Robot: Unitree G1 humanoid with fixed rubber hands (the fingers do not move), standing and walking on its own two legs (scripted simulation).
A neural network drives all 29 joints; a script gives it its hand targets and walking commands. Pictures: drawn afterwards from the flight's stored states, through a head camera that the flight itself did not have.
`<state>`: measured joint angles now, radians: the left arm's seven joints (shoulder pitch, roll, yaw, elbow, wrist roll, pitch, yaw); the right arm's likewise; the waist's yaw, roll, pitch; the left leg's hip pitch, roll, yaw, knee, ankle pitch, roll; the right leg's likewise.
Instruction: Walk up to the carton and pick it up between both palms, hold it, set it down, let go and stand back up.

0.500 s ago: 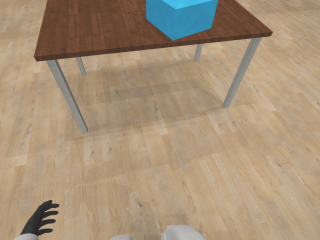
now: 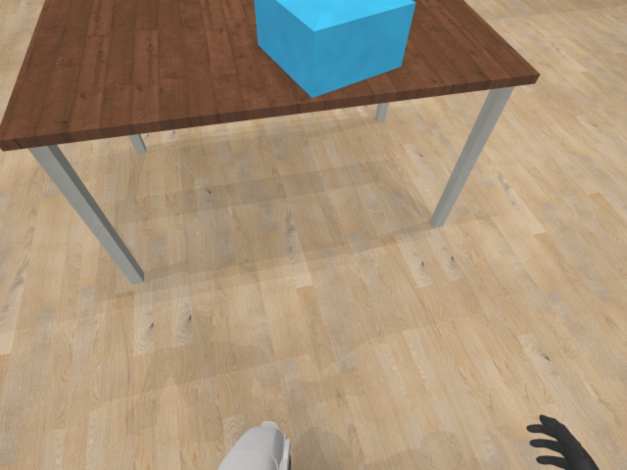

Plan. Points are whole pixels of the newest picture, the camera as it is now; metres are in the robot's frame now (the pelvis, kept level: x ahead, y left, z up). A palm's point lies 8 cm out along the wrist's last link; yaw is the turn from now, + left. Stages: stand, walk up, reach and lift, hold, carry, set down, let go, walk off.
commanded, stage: walk up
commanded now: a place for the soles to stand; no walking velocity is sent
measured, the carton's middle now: (330, 25) +1.06 -0.06 +0.01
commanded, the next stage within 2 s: none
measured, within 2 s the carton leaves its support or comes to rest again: neither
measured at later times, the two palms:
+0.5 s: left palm (147, 320) +0.32 +0.26 -0.08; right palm (572, 406) +0.19 -0.37 -0.11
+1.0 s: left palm (141, 289) +0.40 +0.30 -0.12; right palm (527, 300) +0.35 -0.34 -0.08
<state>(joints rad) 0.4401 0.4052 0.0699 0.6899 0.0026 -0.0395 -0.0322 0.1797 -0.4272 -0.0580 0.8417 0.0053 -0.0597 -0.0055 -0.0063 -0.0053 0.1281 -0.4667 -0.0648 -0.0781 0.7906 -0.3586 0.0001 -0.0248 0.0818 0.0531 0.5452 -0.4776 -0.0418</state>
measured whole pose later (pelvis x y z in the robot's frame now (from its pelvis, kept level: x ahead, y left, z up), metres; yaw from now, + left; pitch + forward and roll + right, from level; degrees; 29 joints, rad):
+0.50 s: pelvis +0.17 -0.05 -0.01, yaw -2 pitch -2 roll +3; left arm 0.16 0.42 0.07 0.69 0.00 -0.04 -0.06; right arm 0.36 -0.41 -0.05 0.83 0.00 -0.10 -0.01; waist 0.00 -0.04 0.12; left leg -0.22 -0.06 -0.05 0.79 -0.47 0.02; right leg -0.49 -0.01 0.05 0.72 -0.18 -0.03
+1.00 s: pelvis +0.31 -0.01 -0.01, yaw +3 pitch -4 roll +0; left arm 0.26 0.42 0.08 0.69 0.00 0.01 -0.06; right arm 0.36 -0.40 -0.07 0.88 -0.01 -0.11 -0.02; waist -0.01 -0.08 0.14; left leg -0.37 0.02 -0.04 0.72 -0.27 -0.02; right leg -0.31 -0.03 0.00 0.92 -0.45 -0.03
